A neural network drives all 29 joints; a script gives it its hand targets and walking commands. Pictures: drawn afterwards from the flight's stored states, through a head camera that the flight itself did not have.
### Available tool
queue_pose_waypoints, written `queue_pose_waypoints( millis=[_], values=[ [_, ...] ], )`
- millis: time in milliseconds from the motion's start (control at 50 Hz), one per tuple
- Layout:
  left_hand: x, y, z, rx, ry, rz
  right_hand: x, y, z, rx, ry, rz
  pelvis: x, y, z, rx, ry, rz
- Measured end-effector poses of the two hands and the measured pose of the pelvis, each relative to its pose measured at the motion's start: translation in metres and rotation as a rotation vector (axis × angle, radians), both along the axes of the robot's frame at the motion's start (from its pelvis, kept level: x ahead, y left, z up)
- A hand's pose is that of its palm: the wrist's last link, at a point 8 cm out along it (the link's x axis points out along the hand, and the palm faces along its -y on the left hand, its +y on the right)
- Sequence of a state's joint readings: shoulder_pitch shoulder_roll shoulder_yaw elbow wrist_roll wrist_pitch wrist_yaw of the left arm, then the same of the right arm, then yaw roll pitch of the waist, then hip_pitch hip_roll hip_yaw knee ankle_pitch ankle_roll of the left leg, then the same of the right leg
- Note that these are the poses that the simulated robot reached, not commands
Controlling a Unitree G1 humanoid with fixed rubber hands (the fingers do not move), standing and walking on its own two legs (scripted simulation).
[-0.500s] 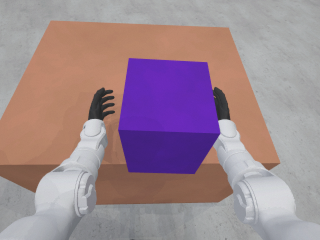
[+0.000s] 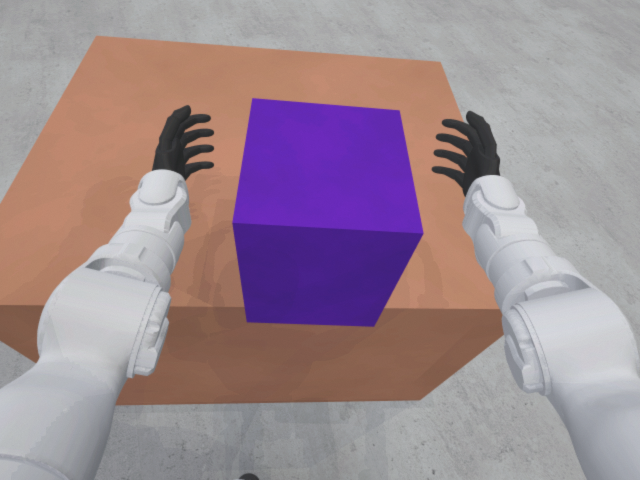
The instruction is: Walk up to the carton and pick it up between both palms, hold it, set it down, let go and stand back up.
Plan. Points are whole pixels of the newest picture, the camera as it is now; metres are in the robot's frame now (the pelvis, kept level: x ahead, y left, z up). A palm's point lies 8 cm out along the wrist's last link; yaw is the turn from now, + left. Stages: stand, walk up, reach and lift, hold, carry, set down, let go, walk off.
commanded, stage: set down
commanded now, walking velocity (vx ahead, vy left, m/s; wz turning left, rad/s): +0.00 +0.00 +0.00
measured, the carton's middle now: (318, 222) +0.46 +0.03 +0.02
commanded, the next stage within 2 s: none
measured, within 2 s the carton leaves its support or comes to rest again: neither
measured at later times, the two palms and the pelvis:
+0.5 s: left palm (132, 81) +0.47 +0.24 +0.21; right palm (499, 115) +0.49 -0.15 +0.21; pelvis +0.03 +0.00 +0.02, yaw +2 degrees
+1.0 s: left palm (121, 184) +0.40 +0.25 +0.14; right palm (467, 195) +0.43 -0.13 +0.14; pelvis +0.02 -0.01 +0.03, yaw +2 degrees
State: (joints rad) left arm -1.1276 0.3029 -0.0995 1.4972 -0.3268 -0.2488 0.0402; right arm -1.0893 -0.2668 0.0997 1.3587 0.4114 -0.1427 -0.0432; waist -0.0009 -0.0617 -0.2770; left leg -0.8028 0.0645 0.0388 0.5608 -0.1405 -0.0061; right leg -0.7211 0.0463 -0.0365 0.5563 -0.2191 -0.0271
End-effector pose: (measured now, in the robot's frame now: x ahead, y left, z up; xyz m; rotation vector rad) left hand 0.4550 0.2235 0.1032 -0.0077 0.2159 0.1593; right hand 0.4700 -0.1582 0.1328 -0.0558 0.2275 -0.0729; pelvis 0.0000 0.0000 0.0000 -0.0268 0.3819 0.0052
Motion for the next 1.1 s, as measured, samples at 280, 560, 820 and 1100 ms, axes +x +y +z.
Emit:
queue_pose_waypoints(
  millis=[280,560,820,1100],
  values=[
    [0.011,0.023,0.08,0.049,-0.018,0.043,0.02,0.032,0.049,0.077,0.0,0.023,0.01,0.001,0.01,0.002,-0.038,0.022],
    [0.01,0.016,0.096,0.052,0.043,-0.001,0.015,0.004,0.066,0.061,0.024,-0.024,0.031,0.003,0.023,0.014,-0.218,0.019],
    [-0.038,0.022,0.016,-0.003,0.093,0.022,-0.022,0.015,0.004,0.098,0.012,0.04,0.028,-0.006,0.025,0.017,-0.256,0.01],
    [-0.072,0.026,0.024,0.0,0.029,0.009,-0.058,0.024,-0.006,0.087,0.016,0.024,0.024,-0.007,0.027,0.028,-0.353,0.027]
  ],
)
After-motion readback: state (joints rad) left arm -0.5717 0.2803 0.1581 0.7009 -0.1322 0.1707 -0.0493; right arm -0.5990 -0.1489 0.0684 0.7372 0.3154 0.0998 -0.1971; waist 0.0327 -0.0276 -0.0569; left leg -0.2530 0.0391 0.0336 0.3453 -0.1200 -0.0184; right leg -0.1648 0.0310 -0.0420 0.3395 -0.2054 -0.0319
